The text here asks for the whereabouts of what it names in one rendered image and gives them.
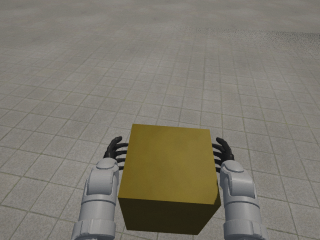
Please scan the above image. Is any left robot hand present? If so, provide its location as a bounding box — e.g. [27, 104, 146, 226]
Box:
[103, 136, 129, 171]

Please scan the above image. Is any right robot hand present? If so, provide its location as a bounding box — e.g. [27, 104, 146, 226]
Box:
[212, 137, 235, 173]

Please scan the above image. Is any right robot forearm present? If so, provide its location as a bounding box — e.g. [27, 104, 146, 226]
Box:
[219, 160, 269, 240]

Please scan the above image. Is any carton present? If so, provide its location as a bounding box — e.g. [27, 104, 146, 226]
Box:
[117, 123, 221, 235]

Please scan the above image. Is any left robot forearm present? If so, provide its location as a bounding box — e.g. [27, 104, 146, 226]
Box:
[71, 157, 119, 240]

